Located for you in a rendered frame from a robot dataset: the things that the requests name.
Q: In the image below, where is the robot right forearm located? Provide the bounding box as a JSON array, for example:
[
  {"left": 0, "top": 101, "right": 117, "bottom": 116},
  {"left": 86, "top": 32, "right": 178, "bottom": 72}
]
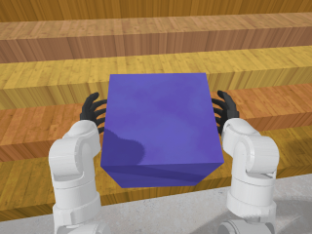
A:
[{"left": 221, "top": 118, "right": 280, "bottom": 234}]

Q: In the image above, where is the robot left hand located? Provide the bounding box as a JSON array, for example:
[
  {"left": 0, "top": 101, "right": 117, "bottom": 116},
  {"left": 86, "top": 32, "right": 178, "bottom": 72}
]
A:
[{"left": 79, "top": 92, "right": 107, "bottom": 134}]

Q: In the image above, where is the robot left upper arm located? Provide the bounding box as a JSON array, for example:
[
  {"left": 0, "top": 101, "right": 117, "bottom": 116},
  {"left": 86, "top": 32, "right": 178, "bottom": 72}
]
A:
[{"left": 60, "top": 221, "right": 111, "bottom": 234}]

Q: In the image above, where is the robot left forearm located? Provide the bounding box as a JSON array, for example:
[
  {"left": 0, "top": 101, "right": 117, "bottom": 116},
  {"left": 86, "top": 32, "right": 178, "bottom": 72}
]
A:
[{"left": 48, "top": 120, "right": 101, "bottom": 234}]

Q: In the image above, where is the robot right hand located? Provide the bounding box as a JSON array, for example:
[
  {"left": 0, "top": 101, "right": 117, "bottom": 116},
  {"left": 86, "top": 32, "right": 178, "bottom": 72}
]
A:
[{"left": 211, "top": 90, "right": 240, "bottom": 136}]

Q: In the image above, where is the robot right upper arm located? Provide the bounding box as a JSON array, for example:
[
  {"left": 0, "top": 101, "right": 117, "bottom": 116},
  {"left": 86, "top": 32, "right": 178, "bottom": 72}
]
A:
[{"left": 217, "top": 219, "right": 272, "bottom": 234}]

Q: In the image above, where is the carton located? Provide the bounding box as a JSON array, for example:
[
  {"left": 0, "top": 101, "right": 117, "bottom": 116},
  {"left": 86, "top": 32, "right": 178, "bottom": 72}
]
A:
[{"left": 100, "top": 72, "right": 224, "bottom": 188}]

